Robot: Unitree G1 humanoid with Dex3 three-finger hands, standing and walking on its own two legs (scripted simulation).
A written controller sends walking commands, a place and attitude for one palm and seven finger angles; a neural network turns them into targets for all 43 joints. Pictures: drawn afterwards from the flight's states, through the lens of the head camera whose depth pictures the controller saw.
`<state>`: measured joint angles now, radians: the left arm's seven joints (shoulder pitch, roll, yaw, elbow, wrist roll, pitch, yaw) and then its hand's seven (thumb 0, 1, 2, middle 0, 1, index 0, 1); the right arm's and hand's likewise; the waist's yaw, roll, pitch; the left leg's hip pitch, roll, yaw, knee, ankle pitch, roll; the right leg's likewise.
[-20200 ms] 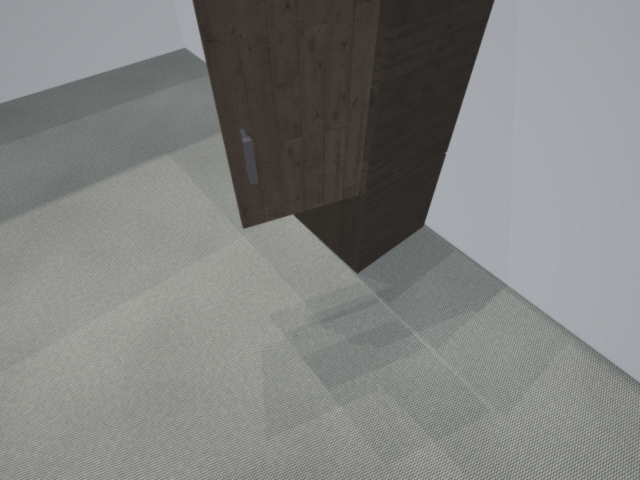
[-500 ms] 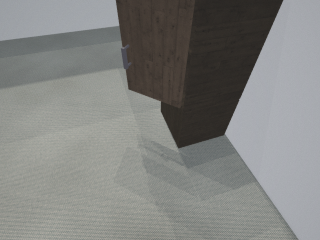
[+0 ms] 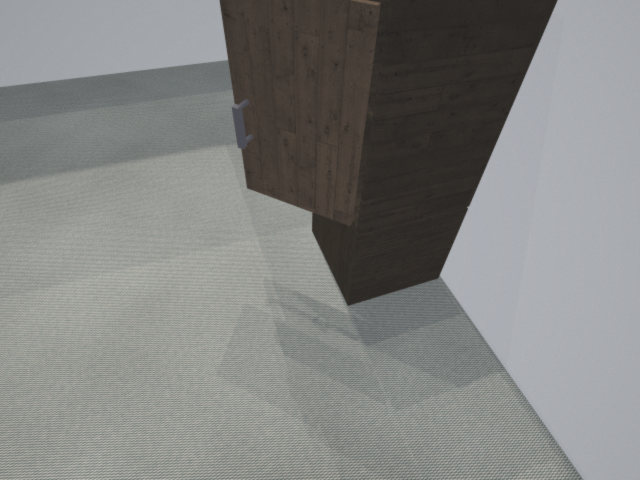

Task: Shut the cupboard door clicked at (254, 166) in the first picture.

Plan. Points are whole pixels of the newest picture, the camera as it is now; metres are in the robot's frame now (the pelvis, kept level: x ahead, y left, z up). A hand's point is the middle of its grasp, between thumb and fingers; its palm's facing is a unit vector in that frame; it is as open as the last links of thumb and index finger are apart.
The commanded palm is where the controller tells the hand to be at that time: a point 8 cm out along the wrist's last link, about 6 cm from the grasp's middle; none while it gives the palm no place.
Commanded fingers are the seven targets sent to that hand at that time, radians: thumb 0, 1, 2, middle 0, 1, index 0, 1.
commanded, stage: look to check the result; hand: left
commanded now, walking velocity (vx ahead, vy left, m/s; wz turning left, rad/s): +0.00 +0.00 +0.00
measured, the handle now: (243, 124) +0.97 +0.25 -0.09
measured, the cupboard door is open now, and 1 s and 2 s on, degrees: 43 43 43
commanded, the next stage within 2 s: walk to a spot facing it in 0.62 s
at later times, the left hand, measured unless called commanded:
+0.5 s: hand out of the picture +0.02 +0.19 -0.17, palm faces +0.01 -0.97 -0.23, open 7.4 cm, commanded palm none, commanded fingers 0.00 0.90 0.90 -0.20 -0.30 -0.20 -0.30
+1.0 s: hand out of the picture +0.04 +0.19 -0.18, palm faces +0.10 -0.97 -0.24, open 7.4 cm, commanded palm none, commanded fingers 0.00 0.90 0.90 -0.20 -0.30 -0.20 -0.30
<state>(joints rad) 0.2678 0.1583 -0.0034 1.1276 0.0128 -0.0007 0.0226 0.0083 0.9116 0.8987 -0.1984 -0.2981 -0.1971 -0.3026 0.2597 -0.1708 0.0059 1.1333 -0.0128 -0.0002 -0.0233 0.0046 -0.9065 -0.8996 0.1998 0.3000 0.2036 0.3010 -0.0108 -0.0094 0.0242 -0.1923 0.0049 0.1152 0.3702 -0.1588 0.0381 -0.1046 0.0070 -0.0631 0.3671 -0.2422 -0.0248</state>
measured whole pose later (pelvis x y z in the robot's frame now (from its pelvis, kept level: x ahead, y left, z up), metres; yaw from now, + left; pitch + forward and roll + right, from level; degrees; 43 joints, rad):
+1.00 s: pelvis +0.02 -0.01 -0.01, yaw +5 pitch -1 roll +0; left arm 0.21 0.20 0.03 1.05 0.02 0.02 0.03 0.00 0.90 0.90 -0.20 -0.30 -0.20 -0.30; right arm 0.22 -0.20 -0.02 1.09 -0.01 0.04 -0.01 0.01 -0.91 -0.90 0.20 0.30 0.20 0.30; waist -0.02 0.01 0.08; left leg -0.30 0.01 0.04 0.65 -0.34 0.00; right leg -0.11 0.00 -0.16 0.47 -0.35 -0.05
